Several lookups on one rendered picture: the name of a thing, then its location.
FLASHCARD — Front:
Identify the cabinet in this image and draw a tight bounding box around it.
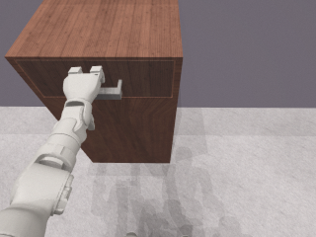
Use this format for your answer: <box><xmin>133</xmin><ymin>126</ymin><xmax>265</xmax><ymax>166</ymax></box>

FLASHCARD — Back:
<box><xmin>4</xmin><ymin>0</ymin><xmax>184</xmax><ymax>164</ymax></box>

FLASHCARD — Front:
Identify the robot left forearm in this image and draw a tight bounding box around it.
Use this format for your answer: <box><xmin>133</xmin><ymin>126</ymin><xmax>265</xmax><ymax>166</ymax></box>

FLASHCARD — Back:
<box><xmin>9</xmin><ymin>98</ymin><xmax>93</xmax><ymax>205</ymax></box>

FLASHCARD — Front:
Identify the drawer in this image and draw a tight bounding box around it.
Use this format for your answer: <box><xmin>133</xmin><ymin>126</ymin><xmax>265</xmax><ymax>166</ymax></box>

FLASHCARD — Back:
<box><xmin>16</xmin><ymin>59</ymin><xmax>174</xmax><ymax>97</ymax></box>

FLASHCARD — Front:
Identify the robot left upper arm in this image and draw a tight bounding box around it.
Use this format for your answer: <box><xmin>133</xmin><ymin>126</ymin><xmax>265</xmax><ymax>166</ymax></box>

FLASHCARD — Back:
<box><xmin>0</xmin><ymin>162</ymin><xmax>74</xmax><ymax>237</ymax></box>

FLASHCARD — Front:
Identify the left robot hand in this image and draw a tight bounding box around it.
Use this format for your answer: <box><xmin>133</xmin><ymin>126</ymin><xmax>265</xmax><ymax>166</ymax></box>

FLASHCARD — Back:
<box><xmin>63</xmin><ymin>65</ymin><xmax>106</xmax><ymax>130</ymax></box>

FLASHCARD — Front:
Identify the handle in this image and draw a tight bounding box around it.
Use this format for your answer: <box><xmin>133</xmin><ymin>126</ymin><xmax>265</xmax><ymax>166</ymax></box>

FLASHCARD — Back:
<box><xmin>94</xmin><ymin>79</ymin><xmax>122</xmax><ymax>100</ymax></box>

